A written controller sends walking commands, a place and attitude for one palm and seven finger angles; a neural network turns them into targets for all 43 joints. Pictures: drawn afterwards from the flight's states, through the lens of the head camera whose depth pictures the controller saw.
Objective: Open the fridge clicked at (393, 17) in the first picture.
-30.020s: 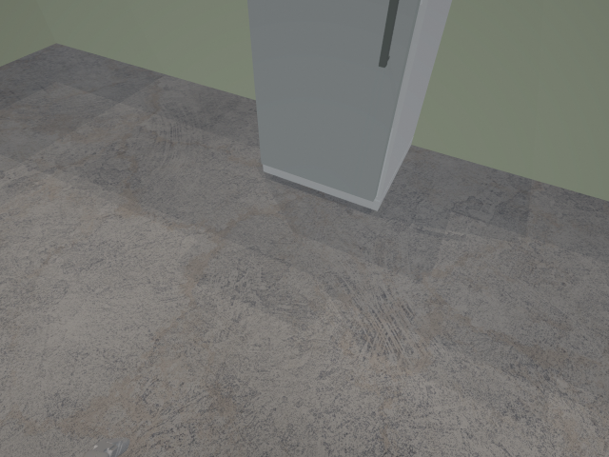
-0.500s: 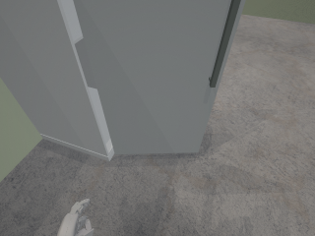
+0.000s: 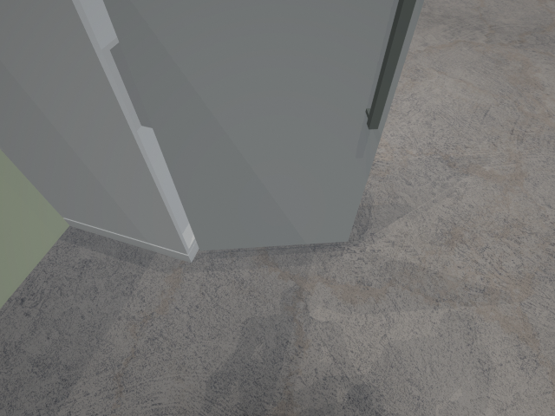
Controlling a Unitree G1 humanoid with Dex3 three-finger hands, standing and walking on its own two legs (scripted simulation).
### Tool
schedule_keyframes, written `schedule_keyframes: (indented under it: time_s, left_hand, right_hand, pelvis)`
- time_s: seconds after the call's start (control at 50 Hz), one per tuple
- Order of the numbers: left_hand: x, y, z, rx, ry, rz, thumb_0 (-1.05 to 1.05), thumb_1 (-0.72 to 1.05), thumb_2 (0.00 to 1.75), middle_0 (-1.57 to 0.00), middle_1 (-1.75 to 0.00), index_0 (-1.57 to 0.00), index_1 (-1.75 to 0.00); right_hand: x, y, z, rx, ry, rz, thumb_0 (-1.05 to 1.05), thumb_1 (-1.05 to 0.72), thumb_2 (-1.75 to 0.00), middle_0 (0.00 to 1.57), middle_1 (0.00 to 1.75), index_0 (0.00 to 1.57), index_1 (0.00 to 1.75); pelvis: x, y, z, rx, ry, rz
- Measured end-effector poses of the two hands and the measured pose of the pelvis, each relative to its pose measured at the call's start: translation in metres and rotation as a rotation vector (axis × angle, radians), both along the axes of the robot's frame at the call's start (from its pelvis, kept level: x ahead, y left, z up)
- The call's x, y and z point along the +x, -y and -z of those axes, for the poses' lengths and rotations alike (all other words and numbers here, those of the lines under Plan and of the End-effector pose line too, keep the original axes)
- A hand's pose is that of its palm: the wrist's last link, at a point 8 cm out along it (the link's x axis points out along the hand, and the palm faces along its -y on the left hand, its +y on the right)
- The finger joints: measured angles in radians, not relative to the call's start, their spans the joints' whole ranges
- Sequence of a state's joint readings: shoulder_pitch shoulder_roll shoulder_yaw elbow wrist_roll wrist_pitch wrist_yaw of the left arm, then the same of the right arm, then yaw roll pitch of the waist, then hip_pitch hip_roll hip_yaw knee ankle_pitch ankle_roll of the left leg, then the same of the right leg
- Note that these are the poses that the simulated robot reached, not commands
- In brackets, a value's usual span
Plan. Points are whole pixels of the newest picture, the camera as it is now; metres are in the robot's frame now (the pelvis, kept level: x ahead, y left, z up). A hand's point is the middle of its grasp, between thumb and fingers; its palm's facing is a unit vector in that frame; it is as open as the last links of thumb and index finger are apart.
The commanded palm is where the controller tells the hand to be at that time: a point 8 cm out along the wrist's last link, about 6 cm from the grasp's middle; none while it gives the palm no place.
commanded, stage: let the arm hang, fingers relaxed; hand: right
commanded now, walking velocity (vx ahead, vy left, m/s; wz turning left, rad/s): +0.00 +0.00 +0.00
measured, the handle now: (399, 11) +0.76 -0.17 +0.19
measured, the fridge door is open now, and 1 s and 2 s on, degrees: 68 68 68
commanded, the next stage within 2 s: look to check the result in 0.62 s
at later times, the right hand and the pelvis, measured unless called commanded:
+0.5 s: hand out of the picture +0.06 -0.20 -0.18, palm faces -0.06 +0.98 -0.19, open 7.3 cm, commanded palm none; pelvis +0.01 -0.03 +0.00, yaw +2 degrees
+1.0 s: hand out of the picture +0.02 -0.22 -0.18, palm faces -0.06 +0.98 -0.18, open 7.4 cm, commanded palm none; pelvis +0.02 -0.04 +0.00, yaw +2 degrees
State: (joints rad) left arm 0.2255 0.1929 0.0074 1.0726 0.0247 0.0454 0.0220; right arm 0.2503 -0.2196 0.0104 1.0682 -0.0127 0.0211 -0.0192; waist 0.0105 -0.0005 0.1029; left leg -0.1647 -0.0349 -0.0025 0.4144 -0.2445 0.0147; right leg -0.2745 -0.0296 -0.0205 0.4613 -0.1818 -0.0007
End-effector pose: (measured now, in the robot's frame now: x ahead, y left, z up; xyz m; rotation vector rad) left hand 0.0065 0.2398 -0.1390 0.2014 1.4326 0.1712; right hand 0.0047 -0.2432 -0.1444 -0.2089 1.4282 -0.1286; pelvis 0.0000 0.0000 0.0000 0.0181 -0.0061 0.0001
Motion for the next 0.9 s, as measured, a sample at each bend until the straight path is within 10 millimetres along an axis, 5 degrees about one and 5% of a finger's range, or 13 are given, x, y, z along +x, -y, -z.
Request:
schedule_keyframes:
  time_s: [0.16, 0.48, 0.9]
  left_hand:
    - [-0.012, 0.023, 0.006, -0.037, -0.031, -0.042, 0.01, 0.91, 0.90, -0.20, -0.30, -0.20, -0.30]
    - [0.018, 0.039, 0.002, -0.026, 0.062, -0.053, 0.01, 0.92, 0.90, -0.21, -0.30, -0.20, -0.30]
    - [0.017, 0.054, 0.002, -0.026, 0.043, -0.057, 0.01, 0.91, 0.90, -0.20, -0.30, -0.20, -0.30]
  right_hand:
    - [0.001, 0.008, -0.004, -0.012, -0.034, -0.008, 0.00, -0.92, -0.90, 0.20, 0.30, 0.20, 0.30]
    - [0.052, 0.010, 0.002, 0.030, 0.093, -0.047, 0.00, -0.92, -0.90, 0.20, 0.30, 0.20, 0.30]
    - [0.025, 0.023, 0.004, 0.033, 0.004, -0.029, 0.00, -0.90, -0.90, 0.20, 0.30, 0.20, 0.30]
  pelvis:
    - [0.006, 0.010, -0.002, -0.005, 0.001, -0.014]
    - [0.013, 0.027, -0.002, -0.010, 0.008, -0.029]
    - [0.018, 0.041, -0.002, -0.014, 0.010, -0.035]
